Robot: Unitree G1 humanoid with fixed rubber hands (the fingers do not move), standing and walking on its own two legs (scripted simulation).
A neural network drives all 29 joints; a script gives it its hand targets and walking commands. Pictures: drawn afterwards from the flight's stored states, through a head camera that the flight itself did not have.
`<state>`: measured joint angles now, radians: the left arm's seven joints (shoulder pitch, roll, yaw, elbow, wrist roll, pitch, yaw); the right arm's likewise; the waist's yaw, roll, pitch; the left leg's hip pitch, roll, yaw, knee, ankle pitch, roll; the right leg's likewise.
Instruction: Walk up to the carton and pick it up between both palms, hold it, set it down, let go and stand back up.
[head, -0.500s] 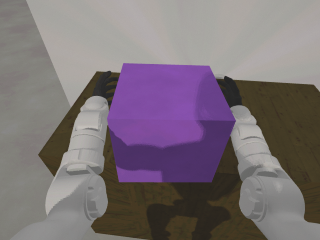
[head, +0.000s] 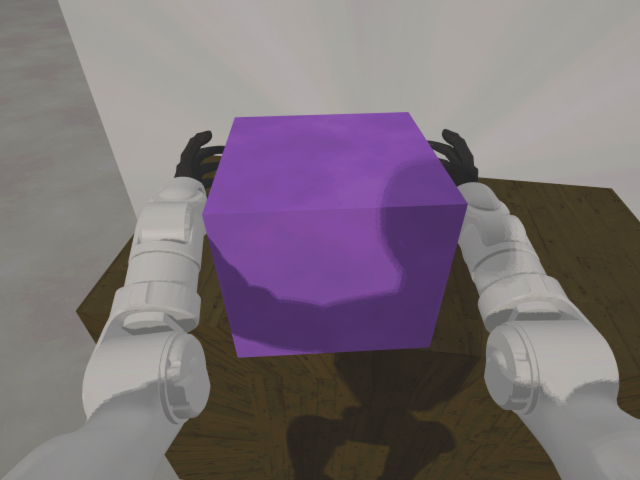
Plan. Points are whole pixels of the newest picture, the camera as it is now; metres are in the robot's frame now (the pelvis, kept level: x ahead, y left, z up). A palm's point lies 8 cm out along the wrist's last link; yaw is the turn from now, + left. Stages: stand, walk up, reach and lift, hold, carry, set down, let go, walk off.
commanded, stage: reach and lift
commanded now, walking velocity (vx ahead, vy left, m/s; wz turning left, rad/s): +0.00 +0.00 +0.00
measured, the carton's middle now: (328, 227) +0.41 -0.03 +0.15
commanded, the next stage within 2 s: hold in 1.42 s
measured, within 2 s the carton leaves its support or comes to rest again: neither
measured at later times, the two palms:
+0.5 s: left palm (176, 168) +0.40 +0.15 +0.25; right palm (474, 162) +0.38 -0.19 +0.26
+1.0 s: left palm (175, 145) +0.39 +0.14 +0.28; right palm (486, 141) +0.38 -0.20 +0.29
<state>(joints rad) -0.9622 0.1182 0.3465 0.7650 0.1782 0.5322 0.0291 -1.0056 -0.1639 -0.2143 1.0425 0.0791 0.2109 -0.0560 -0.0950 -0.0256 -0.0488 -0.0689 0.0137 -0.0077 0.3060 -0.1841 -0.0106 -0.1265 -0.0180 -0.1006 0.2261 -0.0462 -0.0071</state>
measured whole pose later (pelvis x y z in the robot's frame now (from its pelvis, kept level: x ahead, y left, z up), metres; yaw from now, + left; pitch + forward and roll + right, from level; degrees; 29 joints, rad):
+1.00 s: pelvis +0.00 +0.00 +0.00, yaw -1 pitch -3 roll -1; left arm -1.01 0.14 0.38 0.58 0.17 0.81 0.00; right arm -1.13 -0.26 0.01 0.91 0.32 0.52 -0.16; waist -0.08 0.04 -0.12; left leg -0.08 0.03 0.01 0.34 -0.21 -0.01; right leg -0.13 0.00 -0.08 0.24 -0.05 -0.01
